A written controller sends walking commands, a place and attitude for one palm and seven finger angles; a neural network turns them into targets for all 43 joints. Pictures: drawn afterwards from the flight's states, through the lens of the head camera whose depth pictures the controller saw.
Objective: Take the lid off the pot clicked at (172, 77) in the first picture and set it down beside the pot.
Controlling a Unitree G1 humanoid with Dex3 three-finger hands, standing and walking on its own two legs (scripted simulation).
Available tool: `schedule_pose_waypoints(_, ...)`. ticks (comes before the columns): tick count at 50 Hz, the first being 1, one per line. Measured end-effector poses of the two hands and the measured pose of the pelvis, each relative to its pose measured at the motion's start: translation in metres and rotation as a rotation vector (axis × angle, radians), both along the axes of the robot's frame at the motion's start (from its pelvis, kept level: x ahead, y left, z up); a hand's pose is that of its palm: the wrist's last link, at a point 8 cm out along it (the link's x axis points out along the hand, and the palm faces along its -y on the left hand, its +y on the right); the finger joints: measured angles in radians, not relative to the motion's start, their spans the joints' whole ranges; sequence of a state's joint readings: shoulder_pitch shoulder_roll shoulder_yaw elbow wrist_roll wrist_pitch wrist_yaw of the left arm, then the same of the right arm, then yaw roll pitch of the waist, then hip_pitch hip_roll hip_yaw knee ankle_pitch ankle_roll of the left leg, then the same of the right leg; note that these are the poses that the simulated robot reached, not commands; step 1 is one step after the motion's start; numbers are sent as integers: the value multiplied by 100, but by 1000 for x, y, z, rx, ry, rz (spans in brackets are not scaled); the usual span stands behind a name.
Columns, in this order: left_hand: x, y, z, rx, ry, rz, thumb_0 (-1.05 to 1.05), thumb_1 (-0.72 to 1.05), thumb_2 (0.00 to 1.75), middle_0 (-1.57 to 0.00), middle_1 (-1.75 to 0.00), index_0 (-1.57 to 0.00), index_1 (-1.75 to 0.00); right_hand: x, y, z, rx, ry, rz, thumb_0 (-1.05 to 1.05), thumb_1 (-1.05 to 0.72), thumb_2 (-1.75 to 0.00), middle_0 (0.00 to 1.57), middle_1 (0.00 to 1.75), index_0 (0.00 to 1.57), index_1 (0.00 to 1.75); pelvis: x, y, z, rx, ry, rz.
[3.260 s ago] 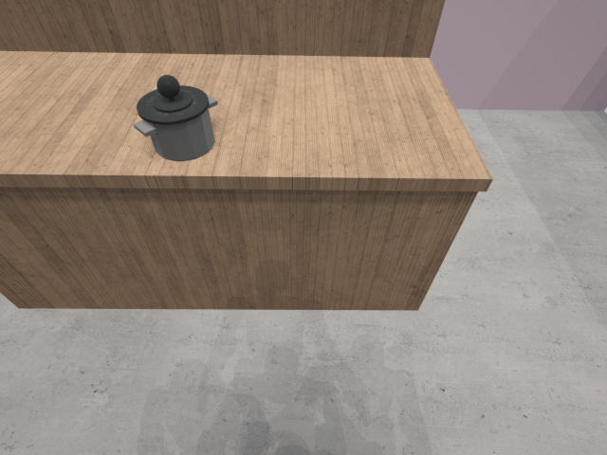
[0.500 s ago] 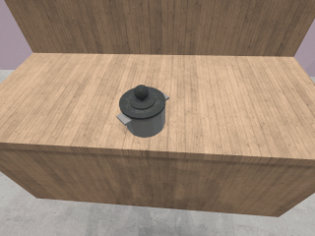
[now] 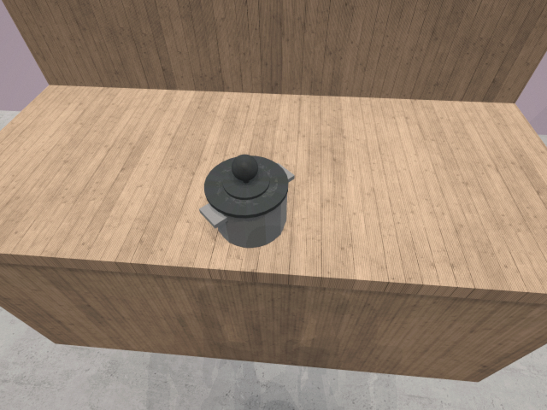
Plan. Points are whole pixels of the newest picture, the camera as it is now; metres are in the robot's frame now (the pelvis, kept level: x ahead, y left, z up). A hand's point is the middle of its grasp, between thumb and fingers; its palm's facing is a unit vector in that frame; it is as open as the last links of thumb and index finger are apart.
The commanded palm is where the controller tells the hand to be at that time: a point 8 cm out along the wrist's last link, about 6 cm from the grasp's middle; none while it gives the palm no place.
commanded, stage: look again from close up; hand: left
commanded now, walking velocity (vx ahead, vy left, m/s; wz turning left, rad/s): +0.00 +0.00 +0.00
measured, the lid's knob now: (244, 167) +0.50 +0.09 +0.07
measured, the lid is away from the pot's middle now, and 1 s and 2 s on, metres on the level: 0.00 0.00 0.00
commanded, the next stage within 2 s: lift the closed hand beside the body in 0.98 s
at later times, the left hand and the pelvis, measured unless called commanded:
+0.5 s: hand out of the picture +0.02 +0.15 -0.17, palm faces +0.03 -0.98 -0.19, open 7.3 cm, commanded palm none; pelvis +0.02 -0.02 +0.00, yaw +0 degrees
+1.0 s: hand out of the picture +0.00 +0.12 -0.17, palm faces +0.04 -0.99 -0.16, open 7.3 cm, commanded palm none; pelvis +0.03 -0.03 +0.00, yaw +1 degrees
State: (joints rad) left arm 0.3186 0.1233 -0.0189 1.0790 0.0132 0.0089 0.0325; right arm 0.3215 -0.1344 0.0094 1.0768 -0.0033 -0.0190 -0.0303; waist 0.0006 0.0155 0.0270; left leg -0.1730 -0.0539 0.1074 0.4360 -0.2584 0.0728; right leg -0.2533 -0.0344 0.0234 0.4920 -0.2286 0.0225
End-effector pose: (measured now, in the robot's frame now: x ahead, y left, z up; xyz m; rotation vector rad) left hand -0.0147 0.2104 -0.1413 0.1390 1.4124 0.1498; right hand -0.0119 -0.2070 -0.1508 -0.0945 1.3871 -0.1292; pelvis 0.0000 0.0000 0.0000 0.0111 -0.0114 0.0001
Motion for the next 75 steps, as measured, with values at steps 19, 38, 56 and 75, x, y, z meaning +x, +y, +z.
schedule_pose_waypoints(19, 25, -11, 0, 7, -11, 4, 1, 92, 90, -20, -30, -20, -30, 28, -21, 3, -23, -6, 7, 1, -91, -90, 20, 30, 20, 29, 22, -15, 2, -3, -8, 4)
schedule_pose_waypoints(38, 21, -27, 0, -10, 0, 14, 0, 92, 90, -20, -30, -20, -30, 17, -24, 4, -6, 40, 2, 1, -91, -90, 20, 30, 20, 29, 26, -27, 3, -6, -8, 11)
schedule_pose_waypoints(56, 17, -31, -1, -9, -8, 19, 2, 93, 90, -21, -30, -21, -30, 16, -22, 6, -3, 20, -8, 1, -91, -90, 20, 30, 20, 29, 24, -27, 2, -15, -3, 15)
schedule_pose_waypoints(75, 118, -7, 105, 114, -844, 27, 1, 91, 90, -76, -90, -75, -90, 243, -47, 122, -111, -934, 212, 2, -91, -90, 20, 30, 19, 29, 2, -32, -6, -9, -8, 68)
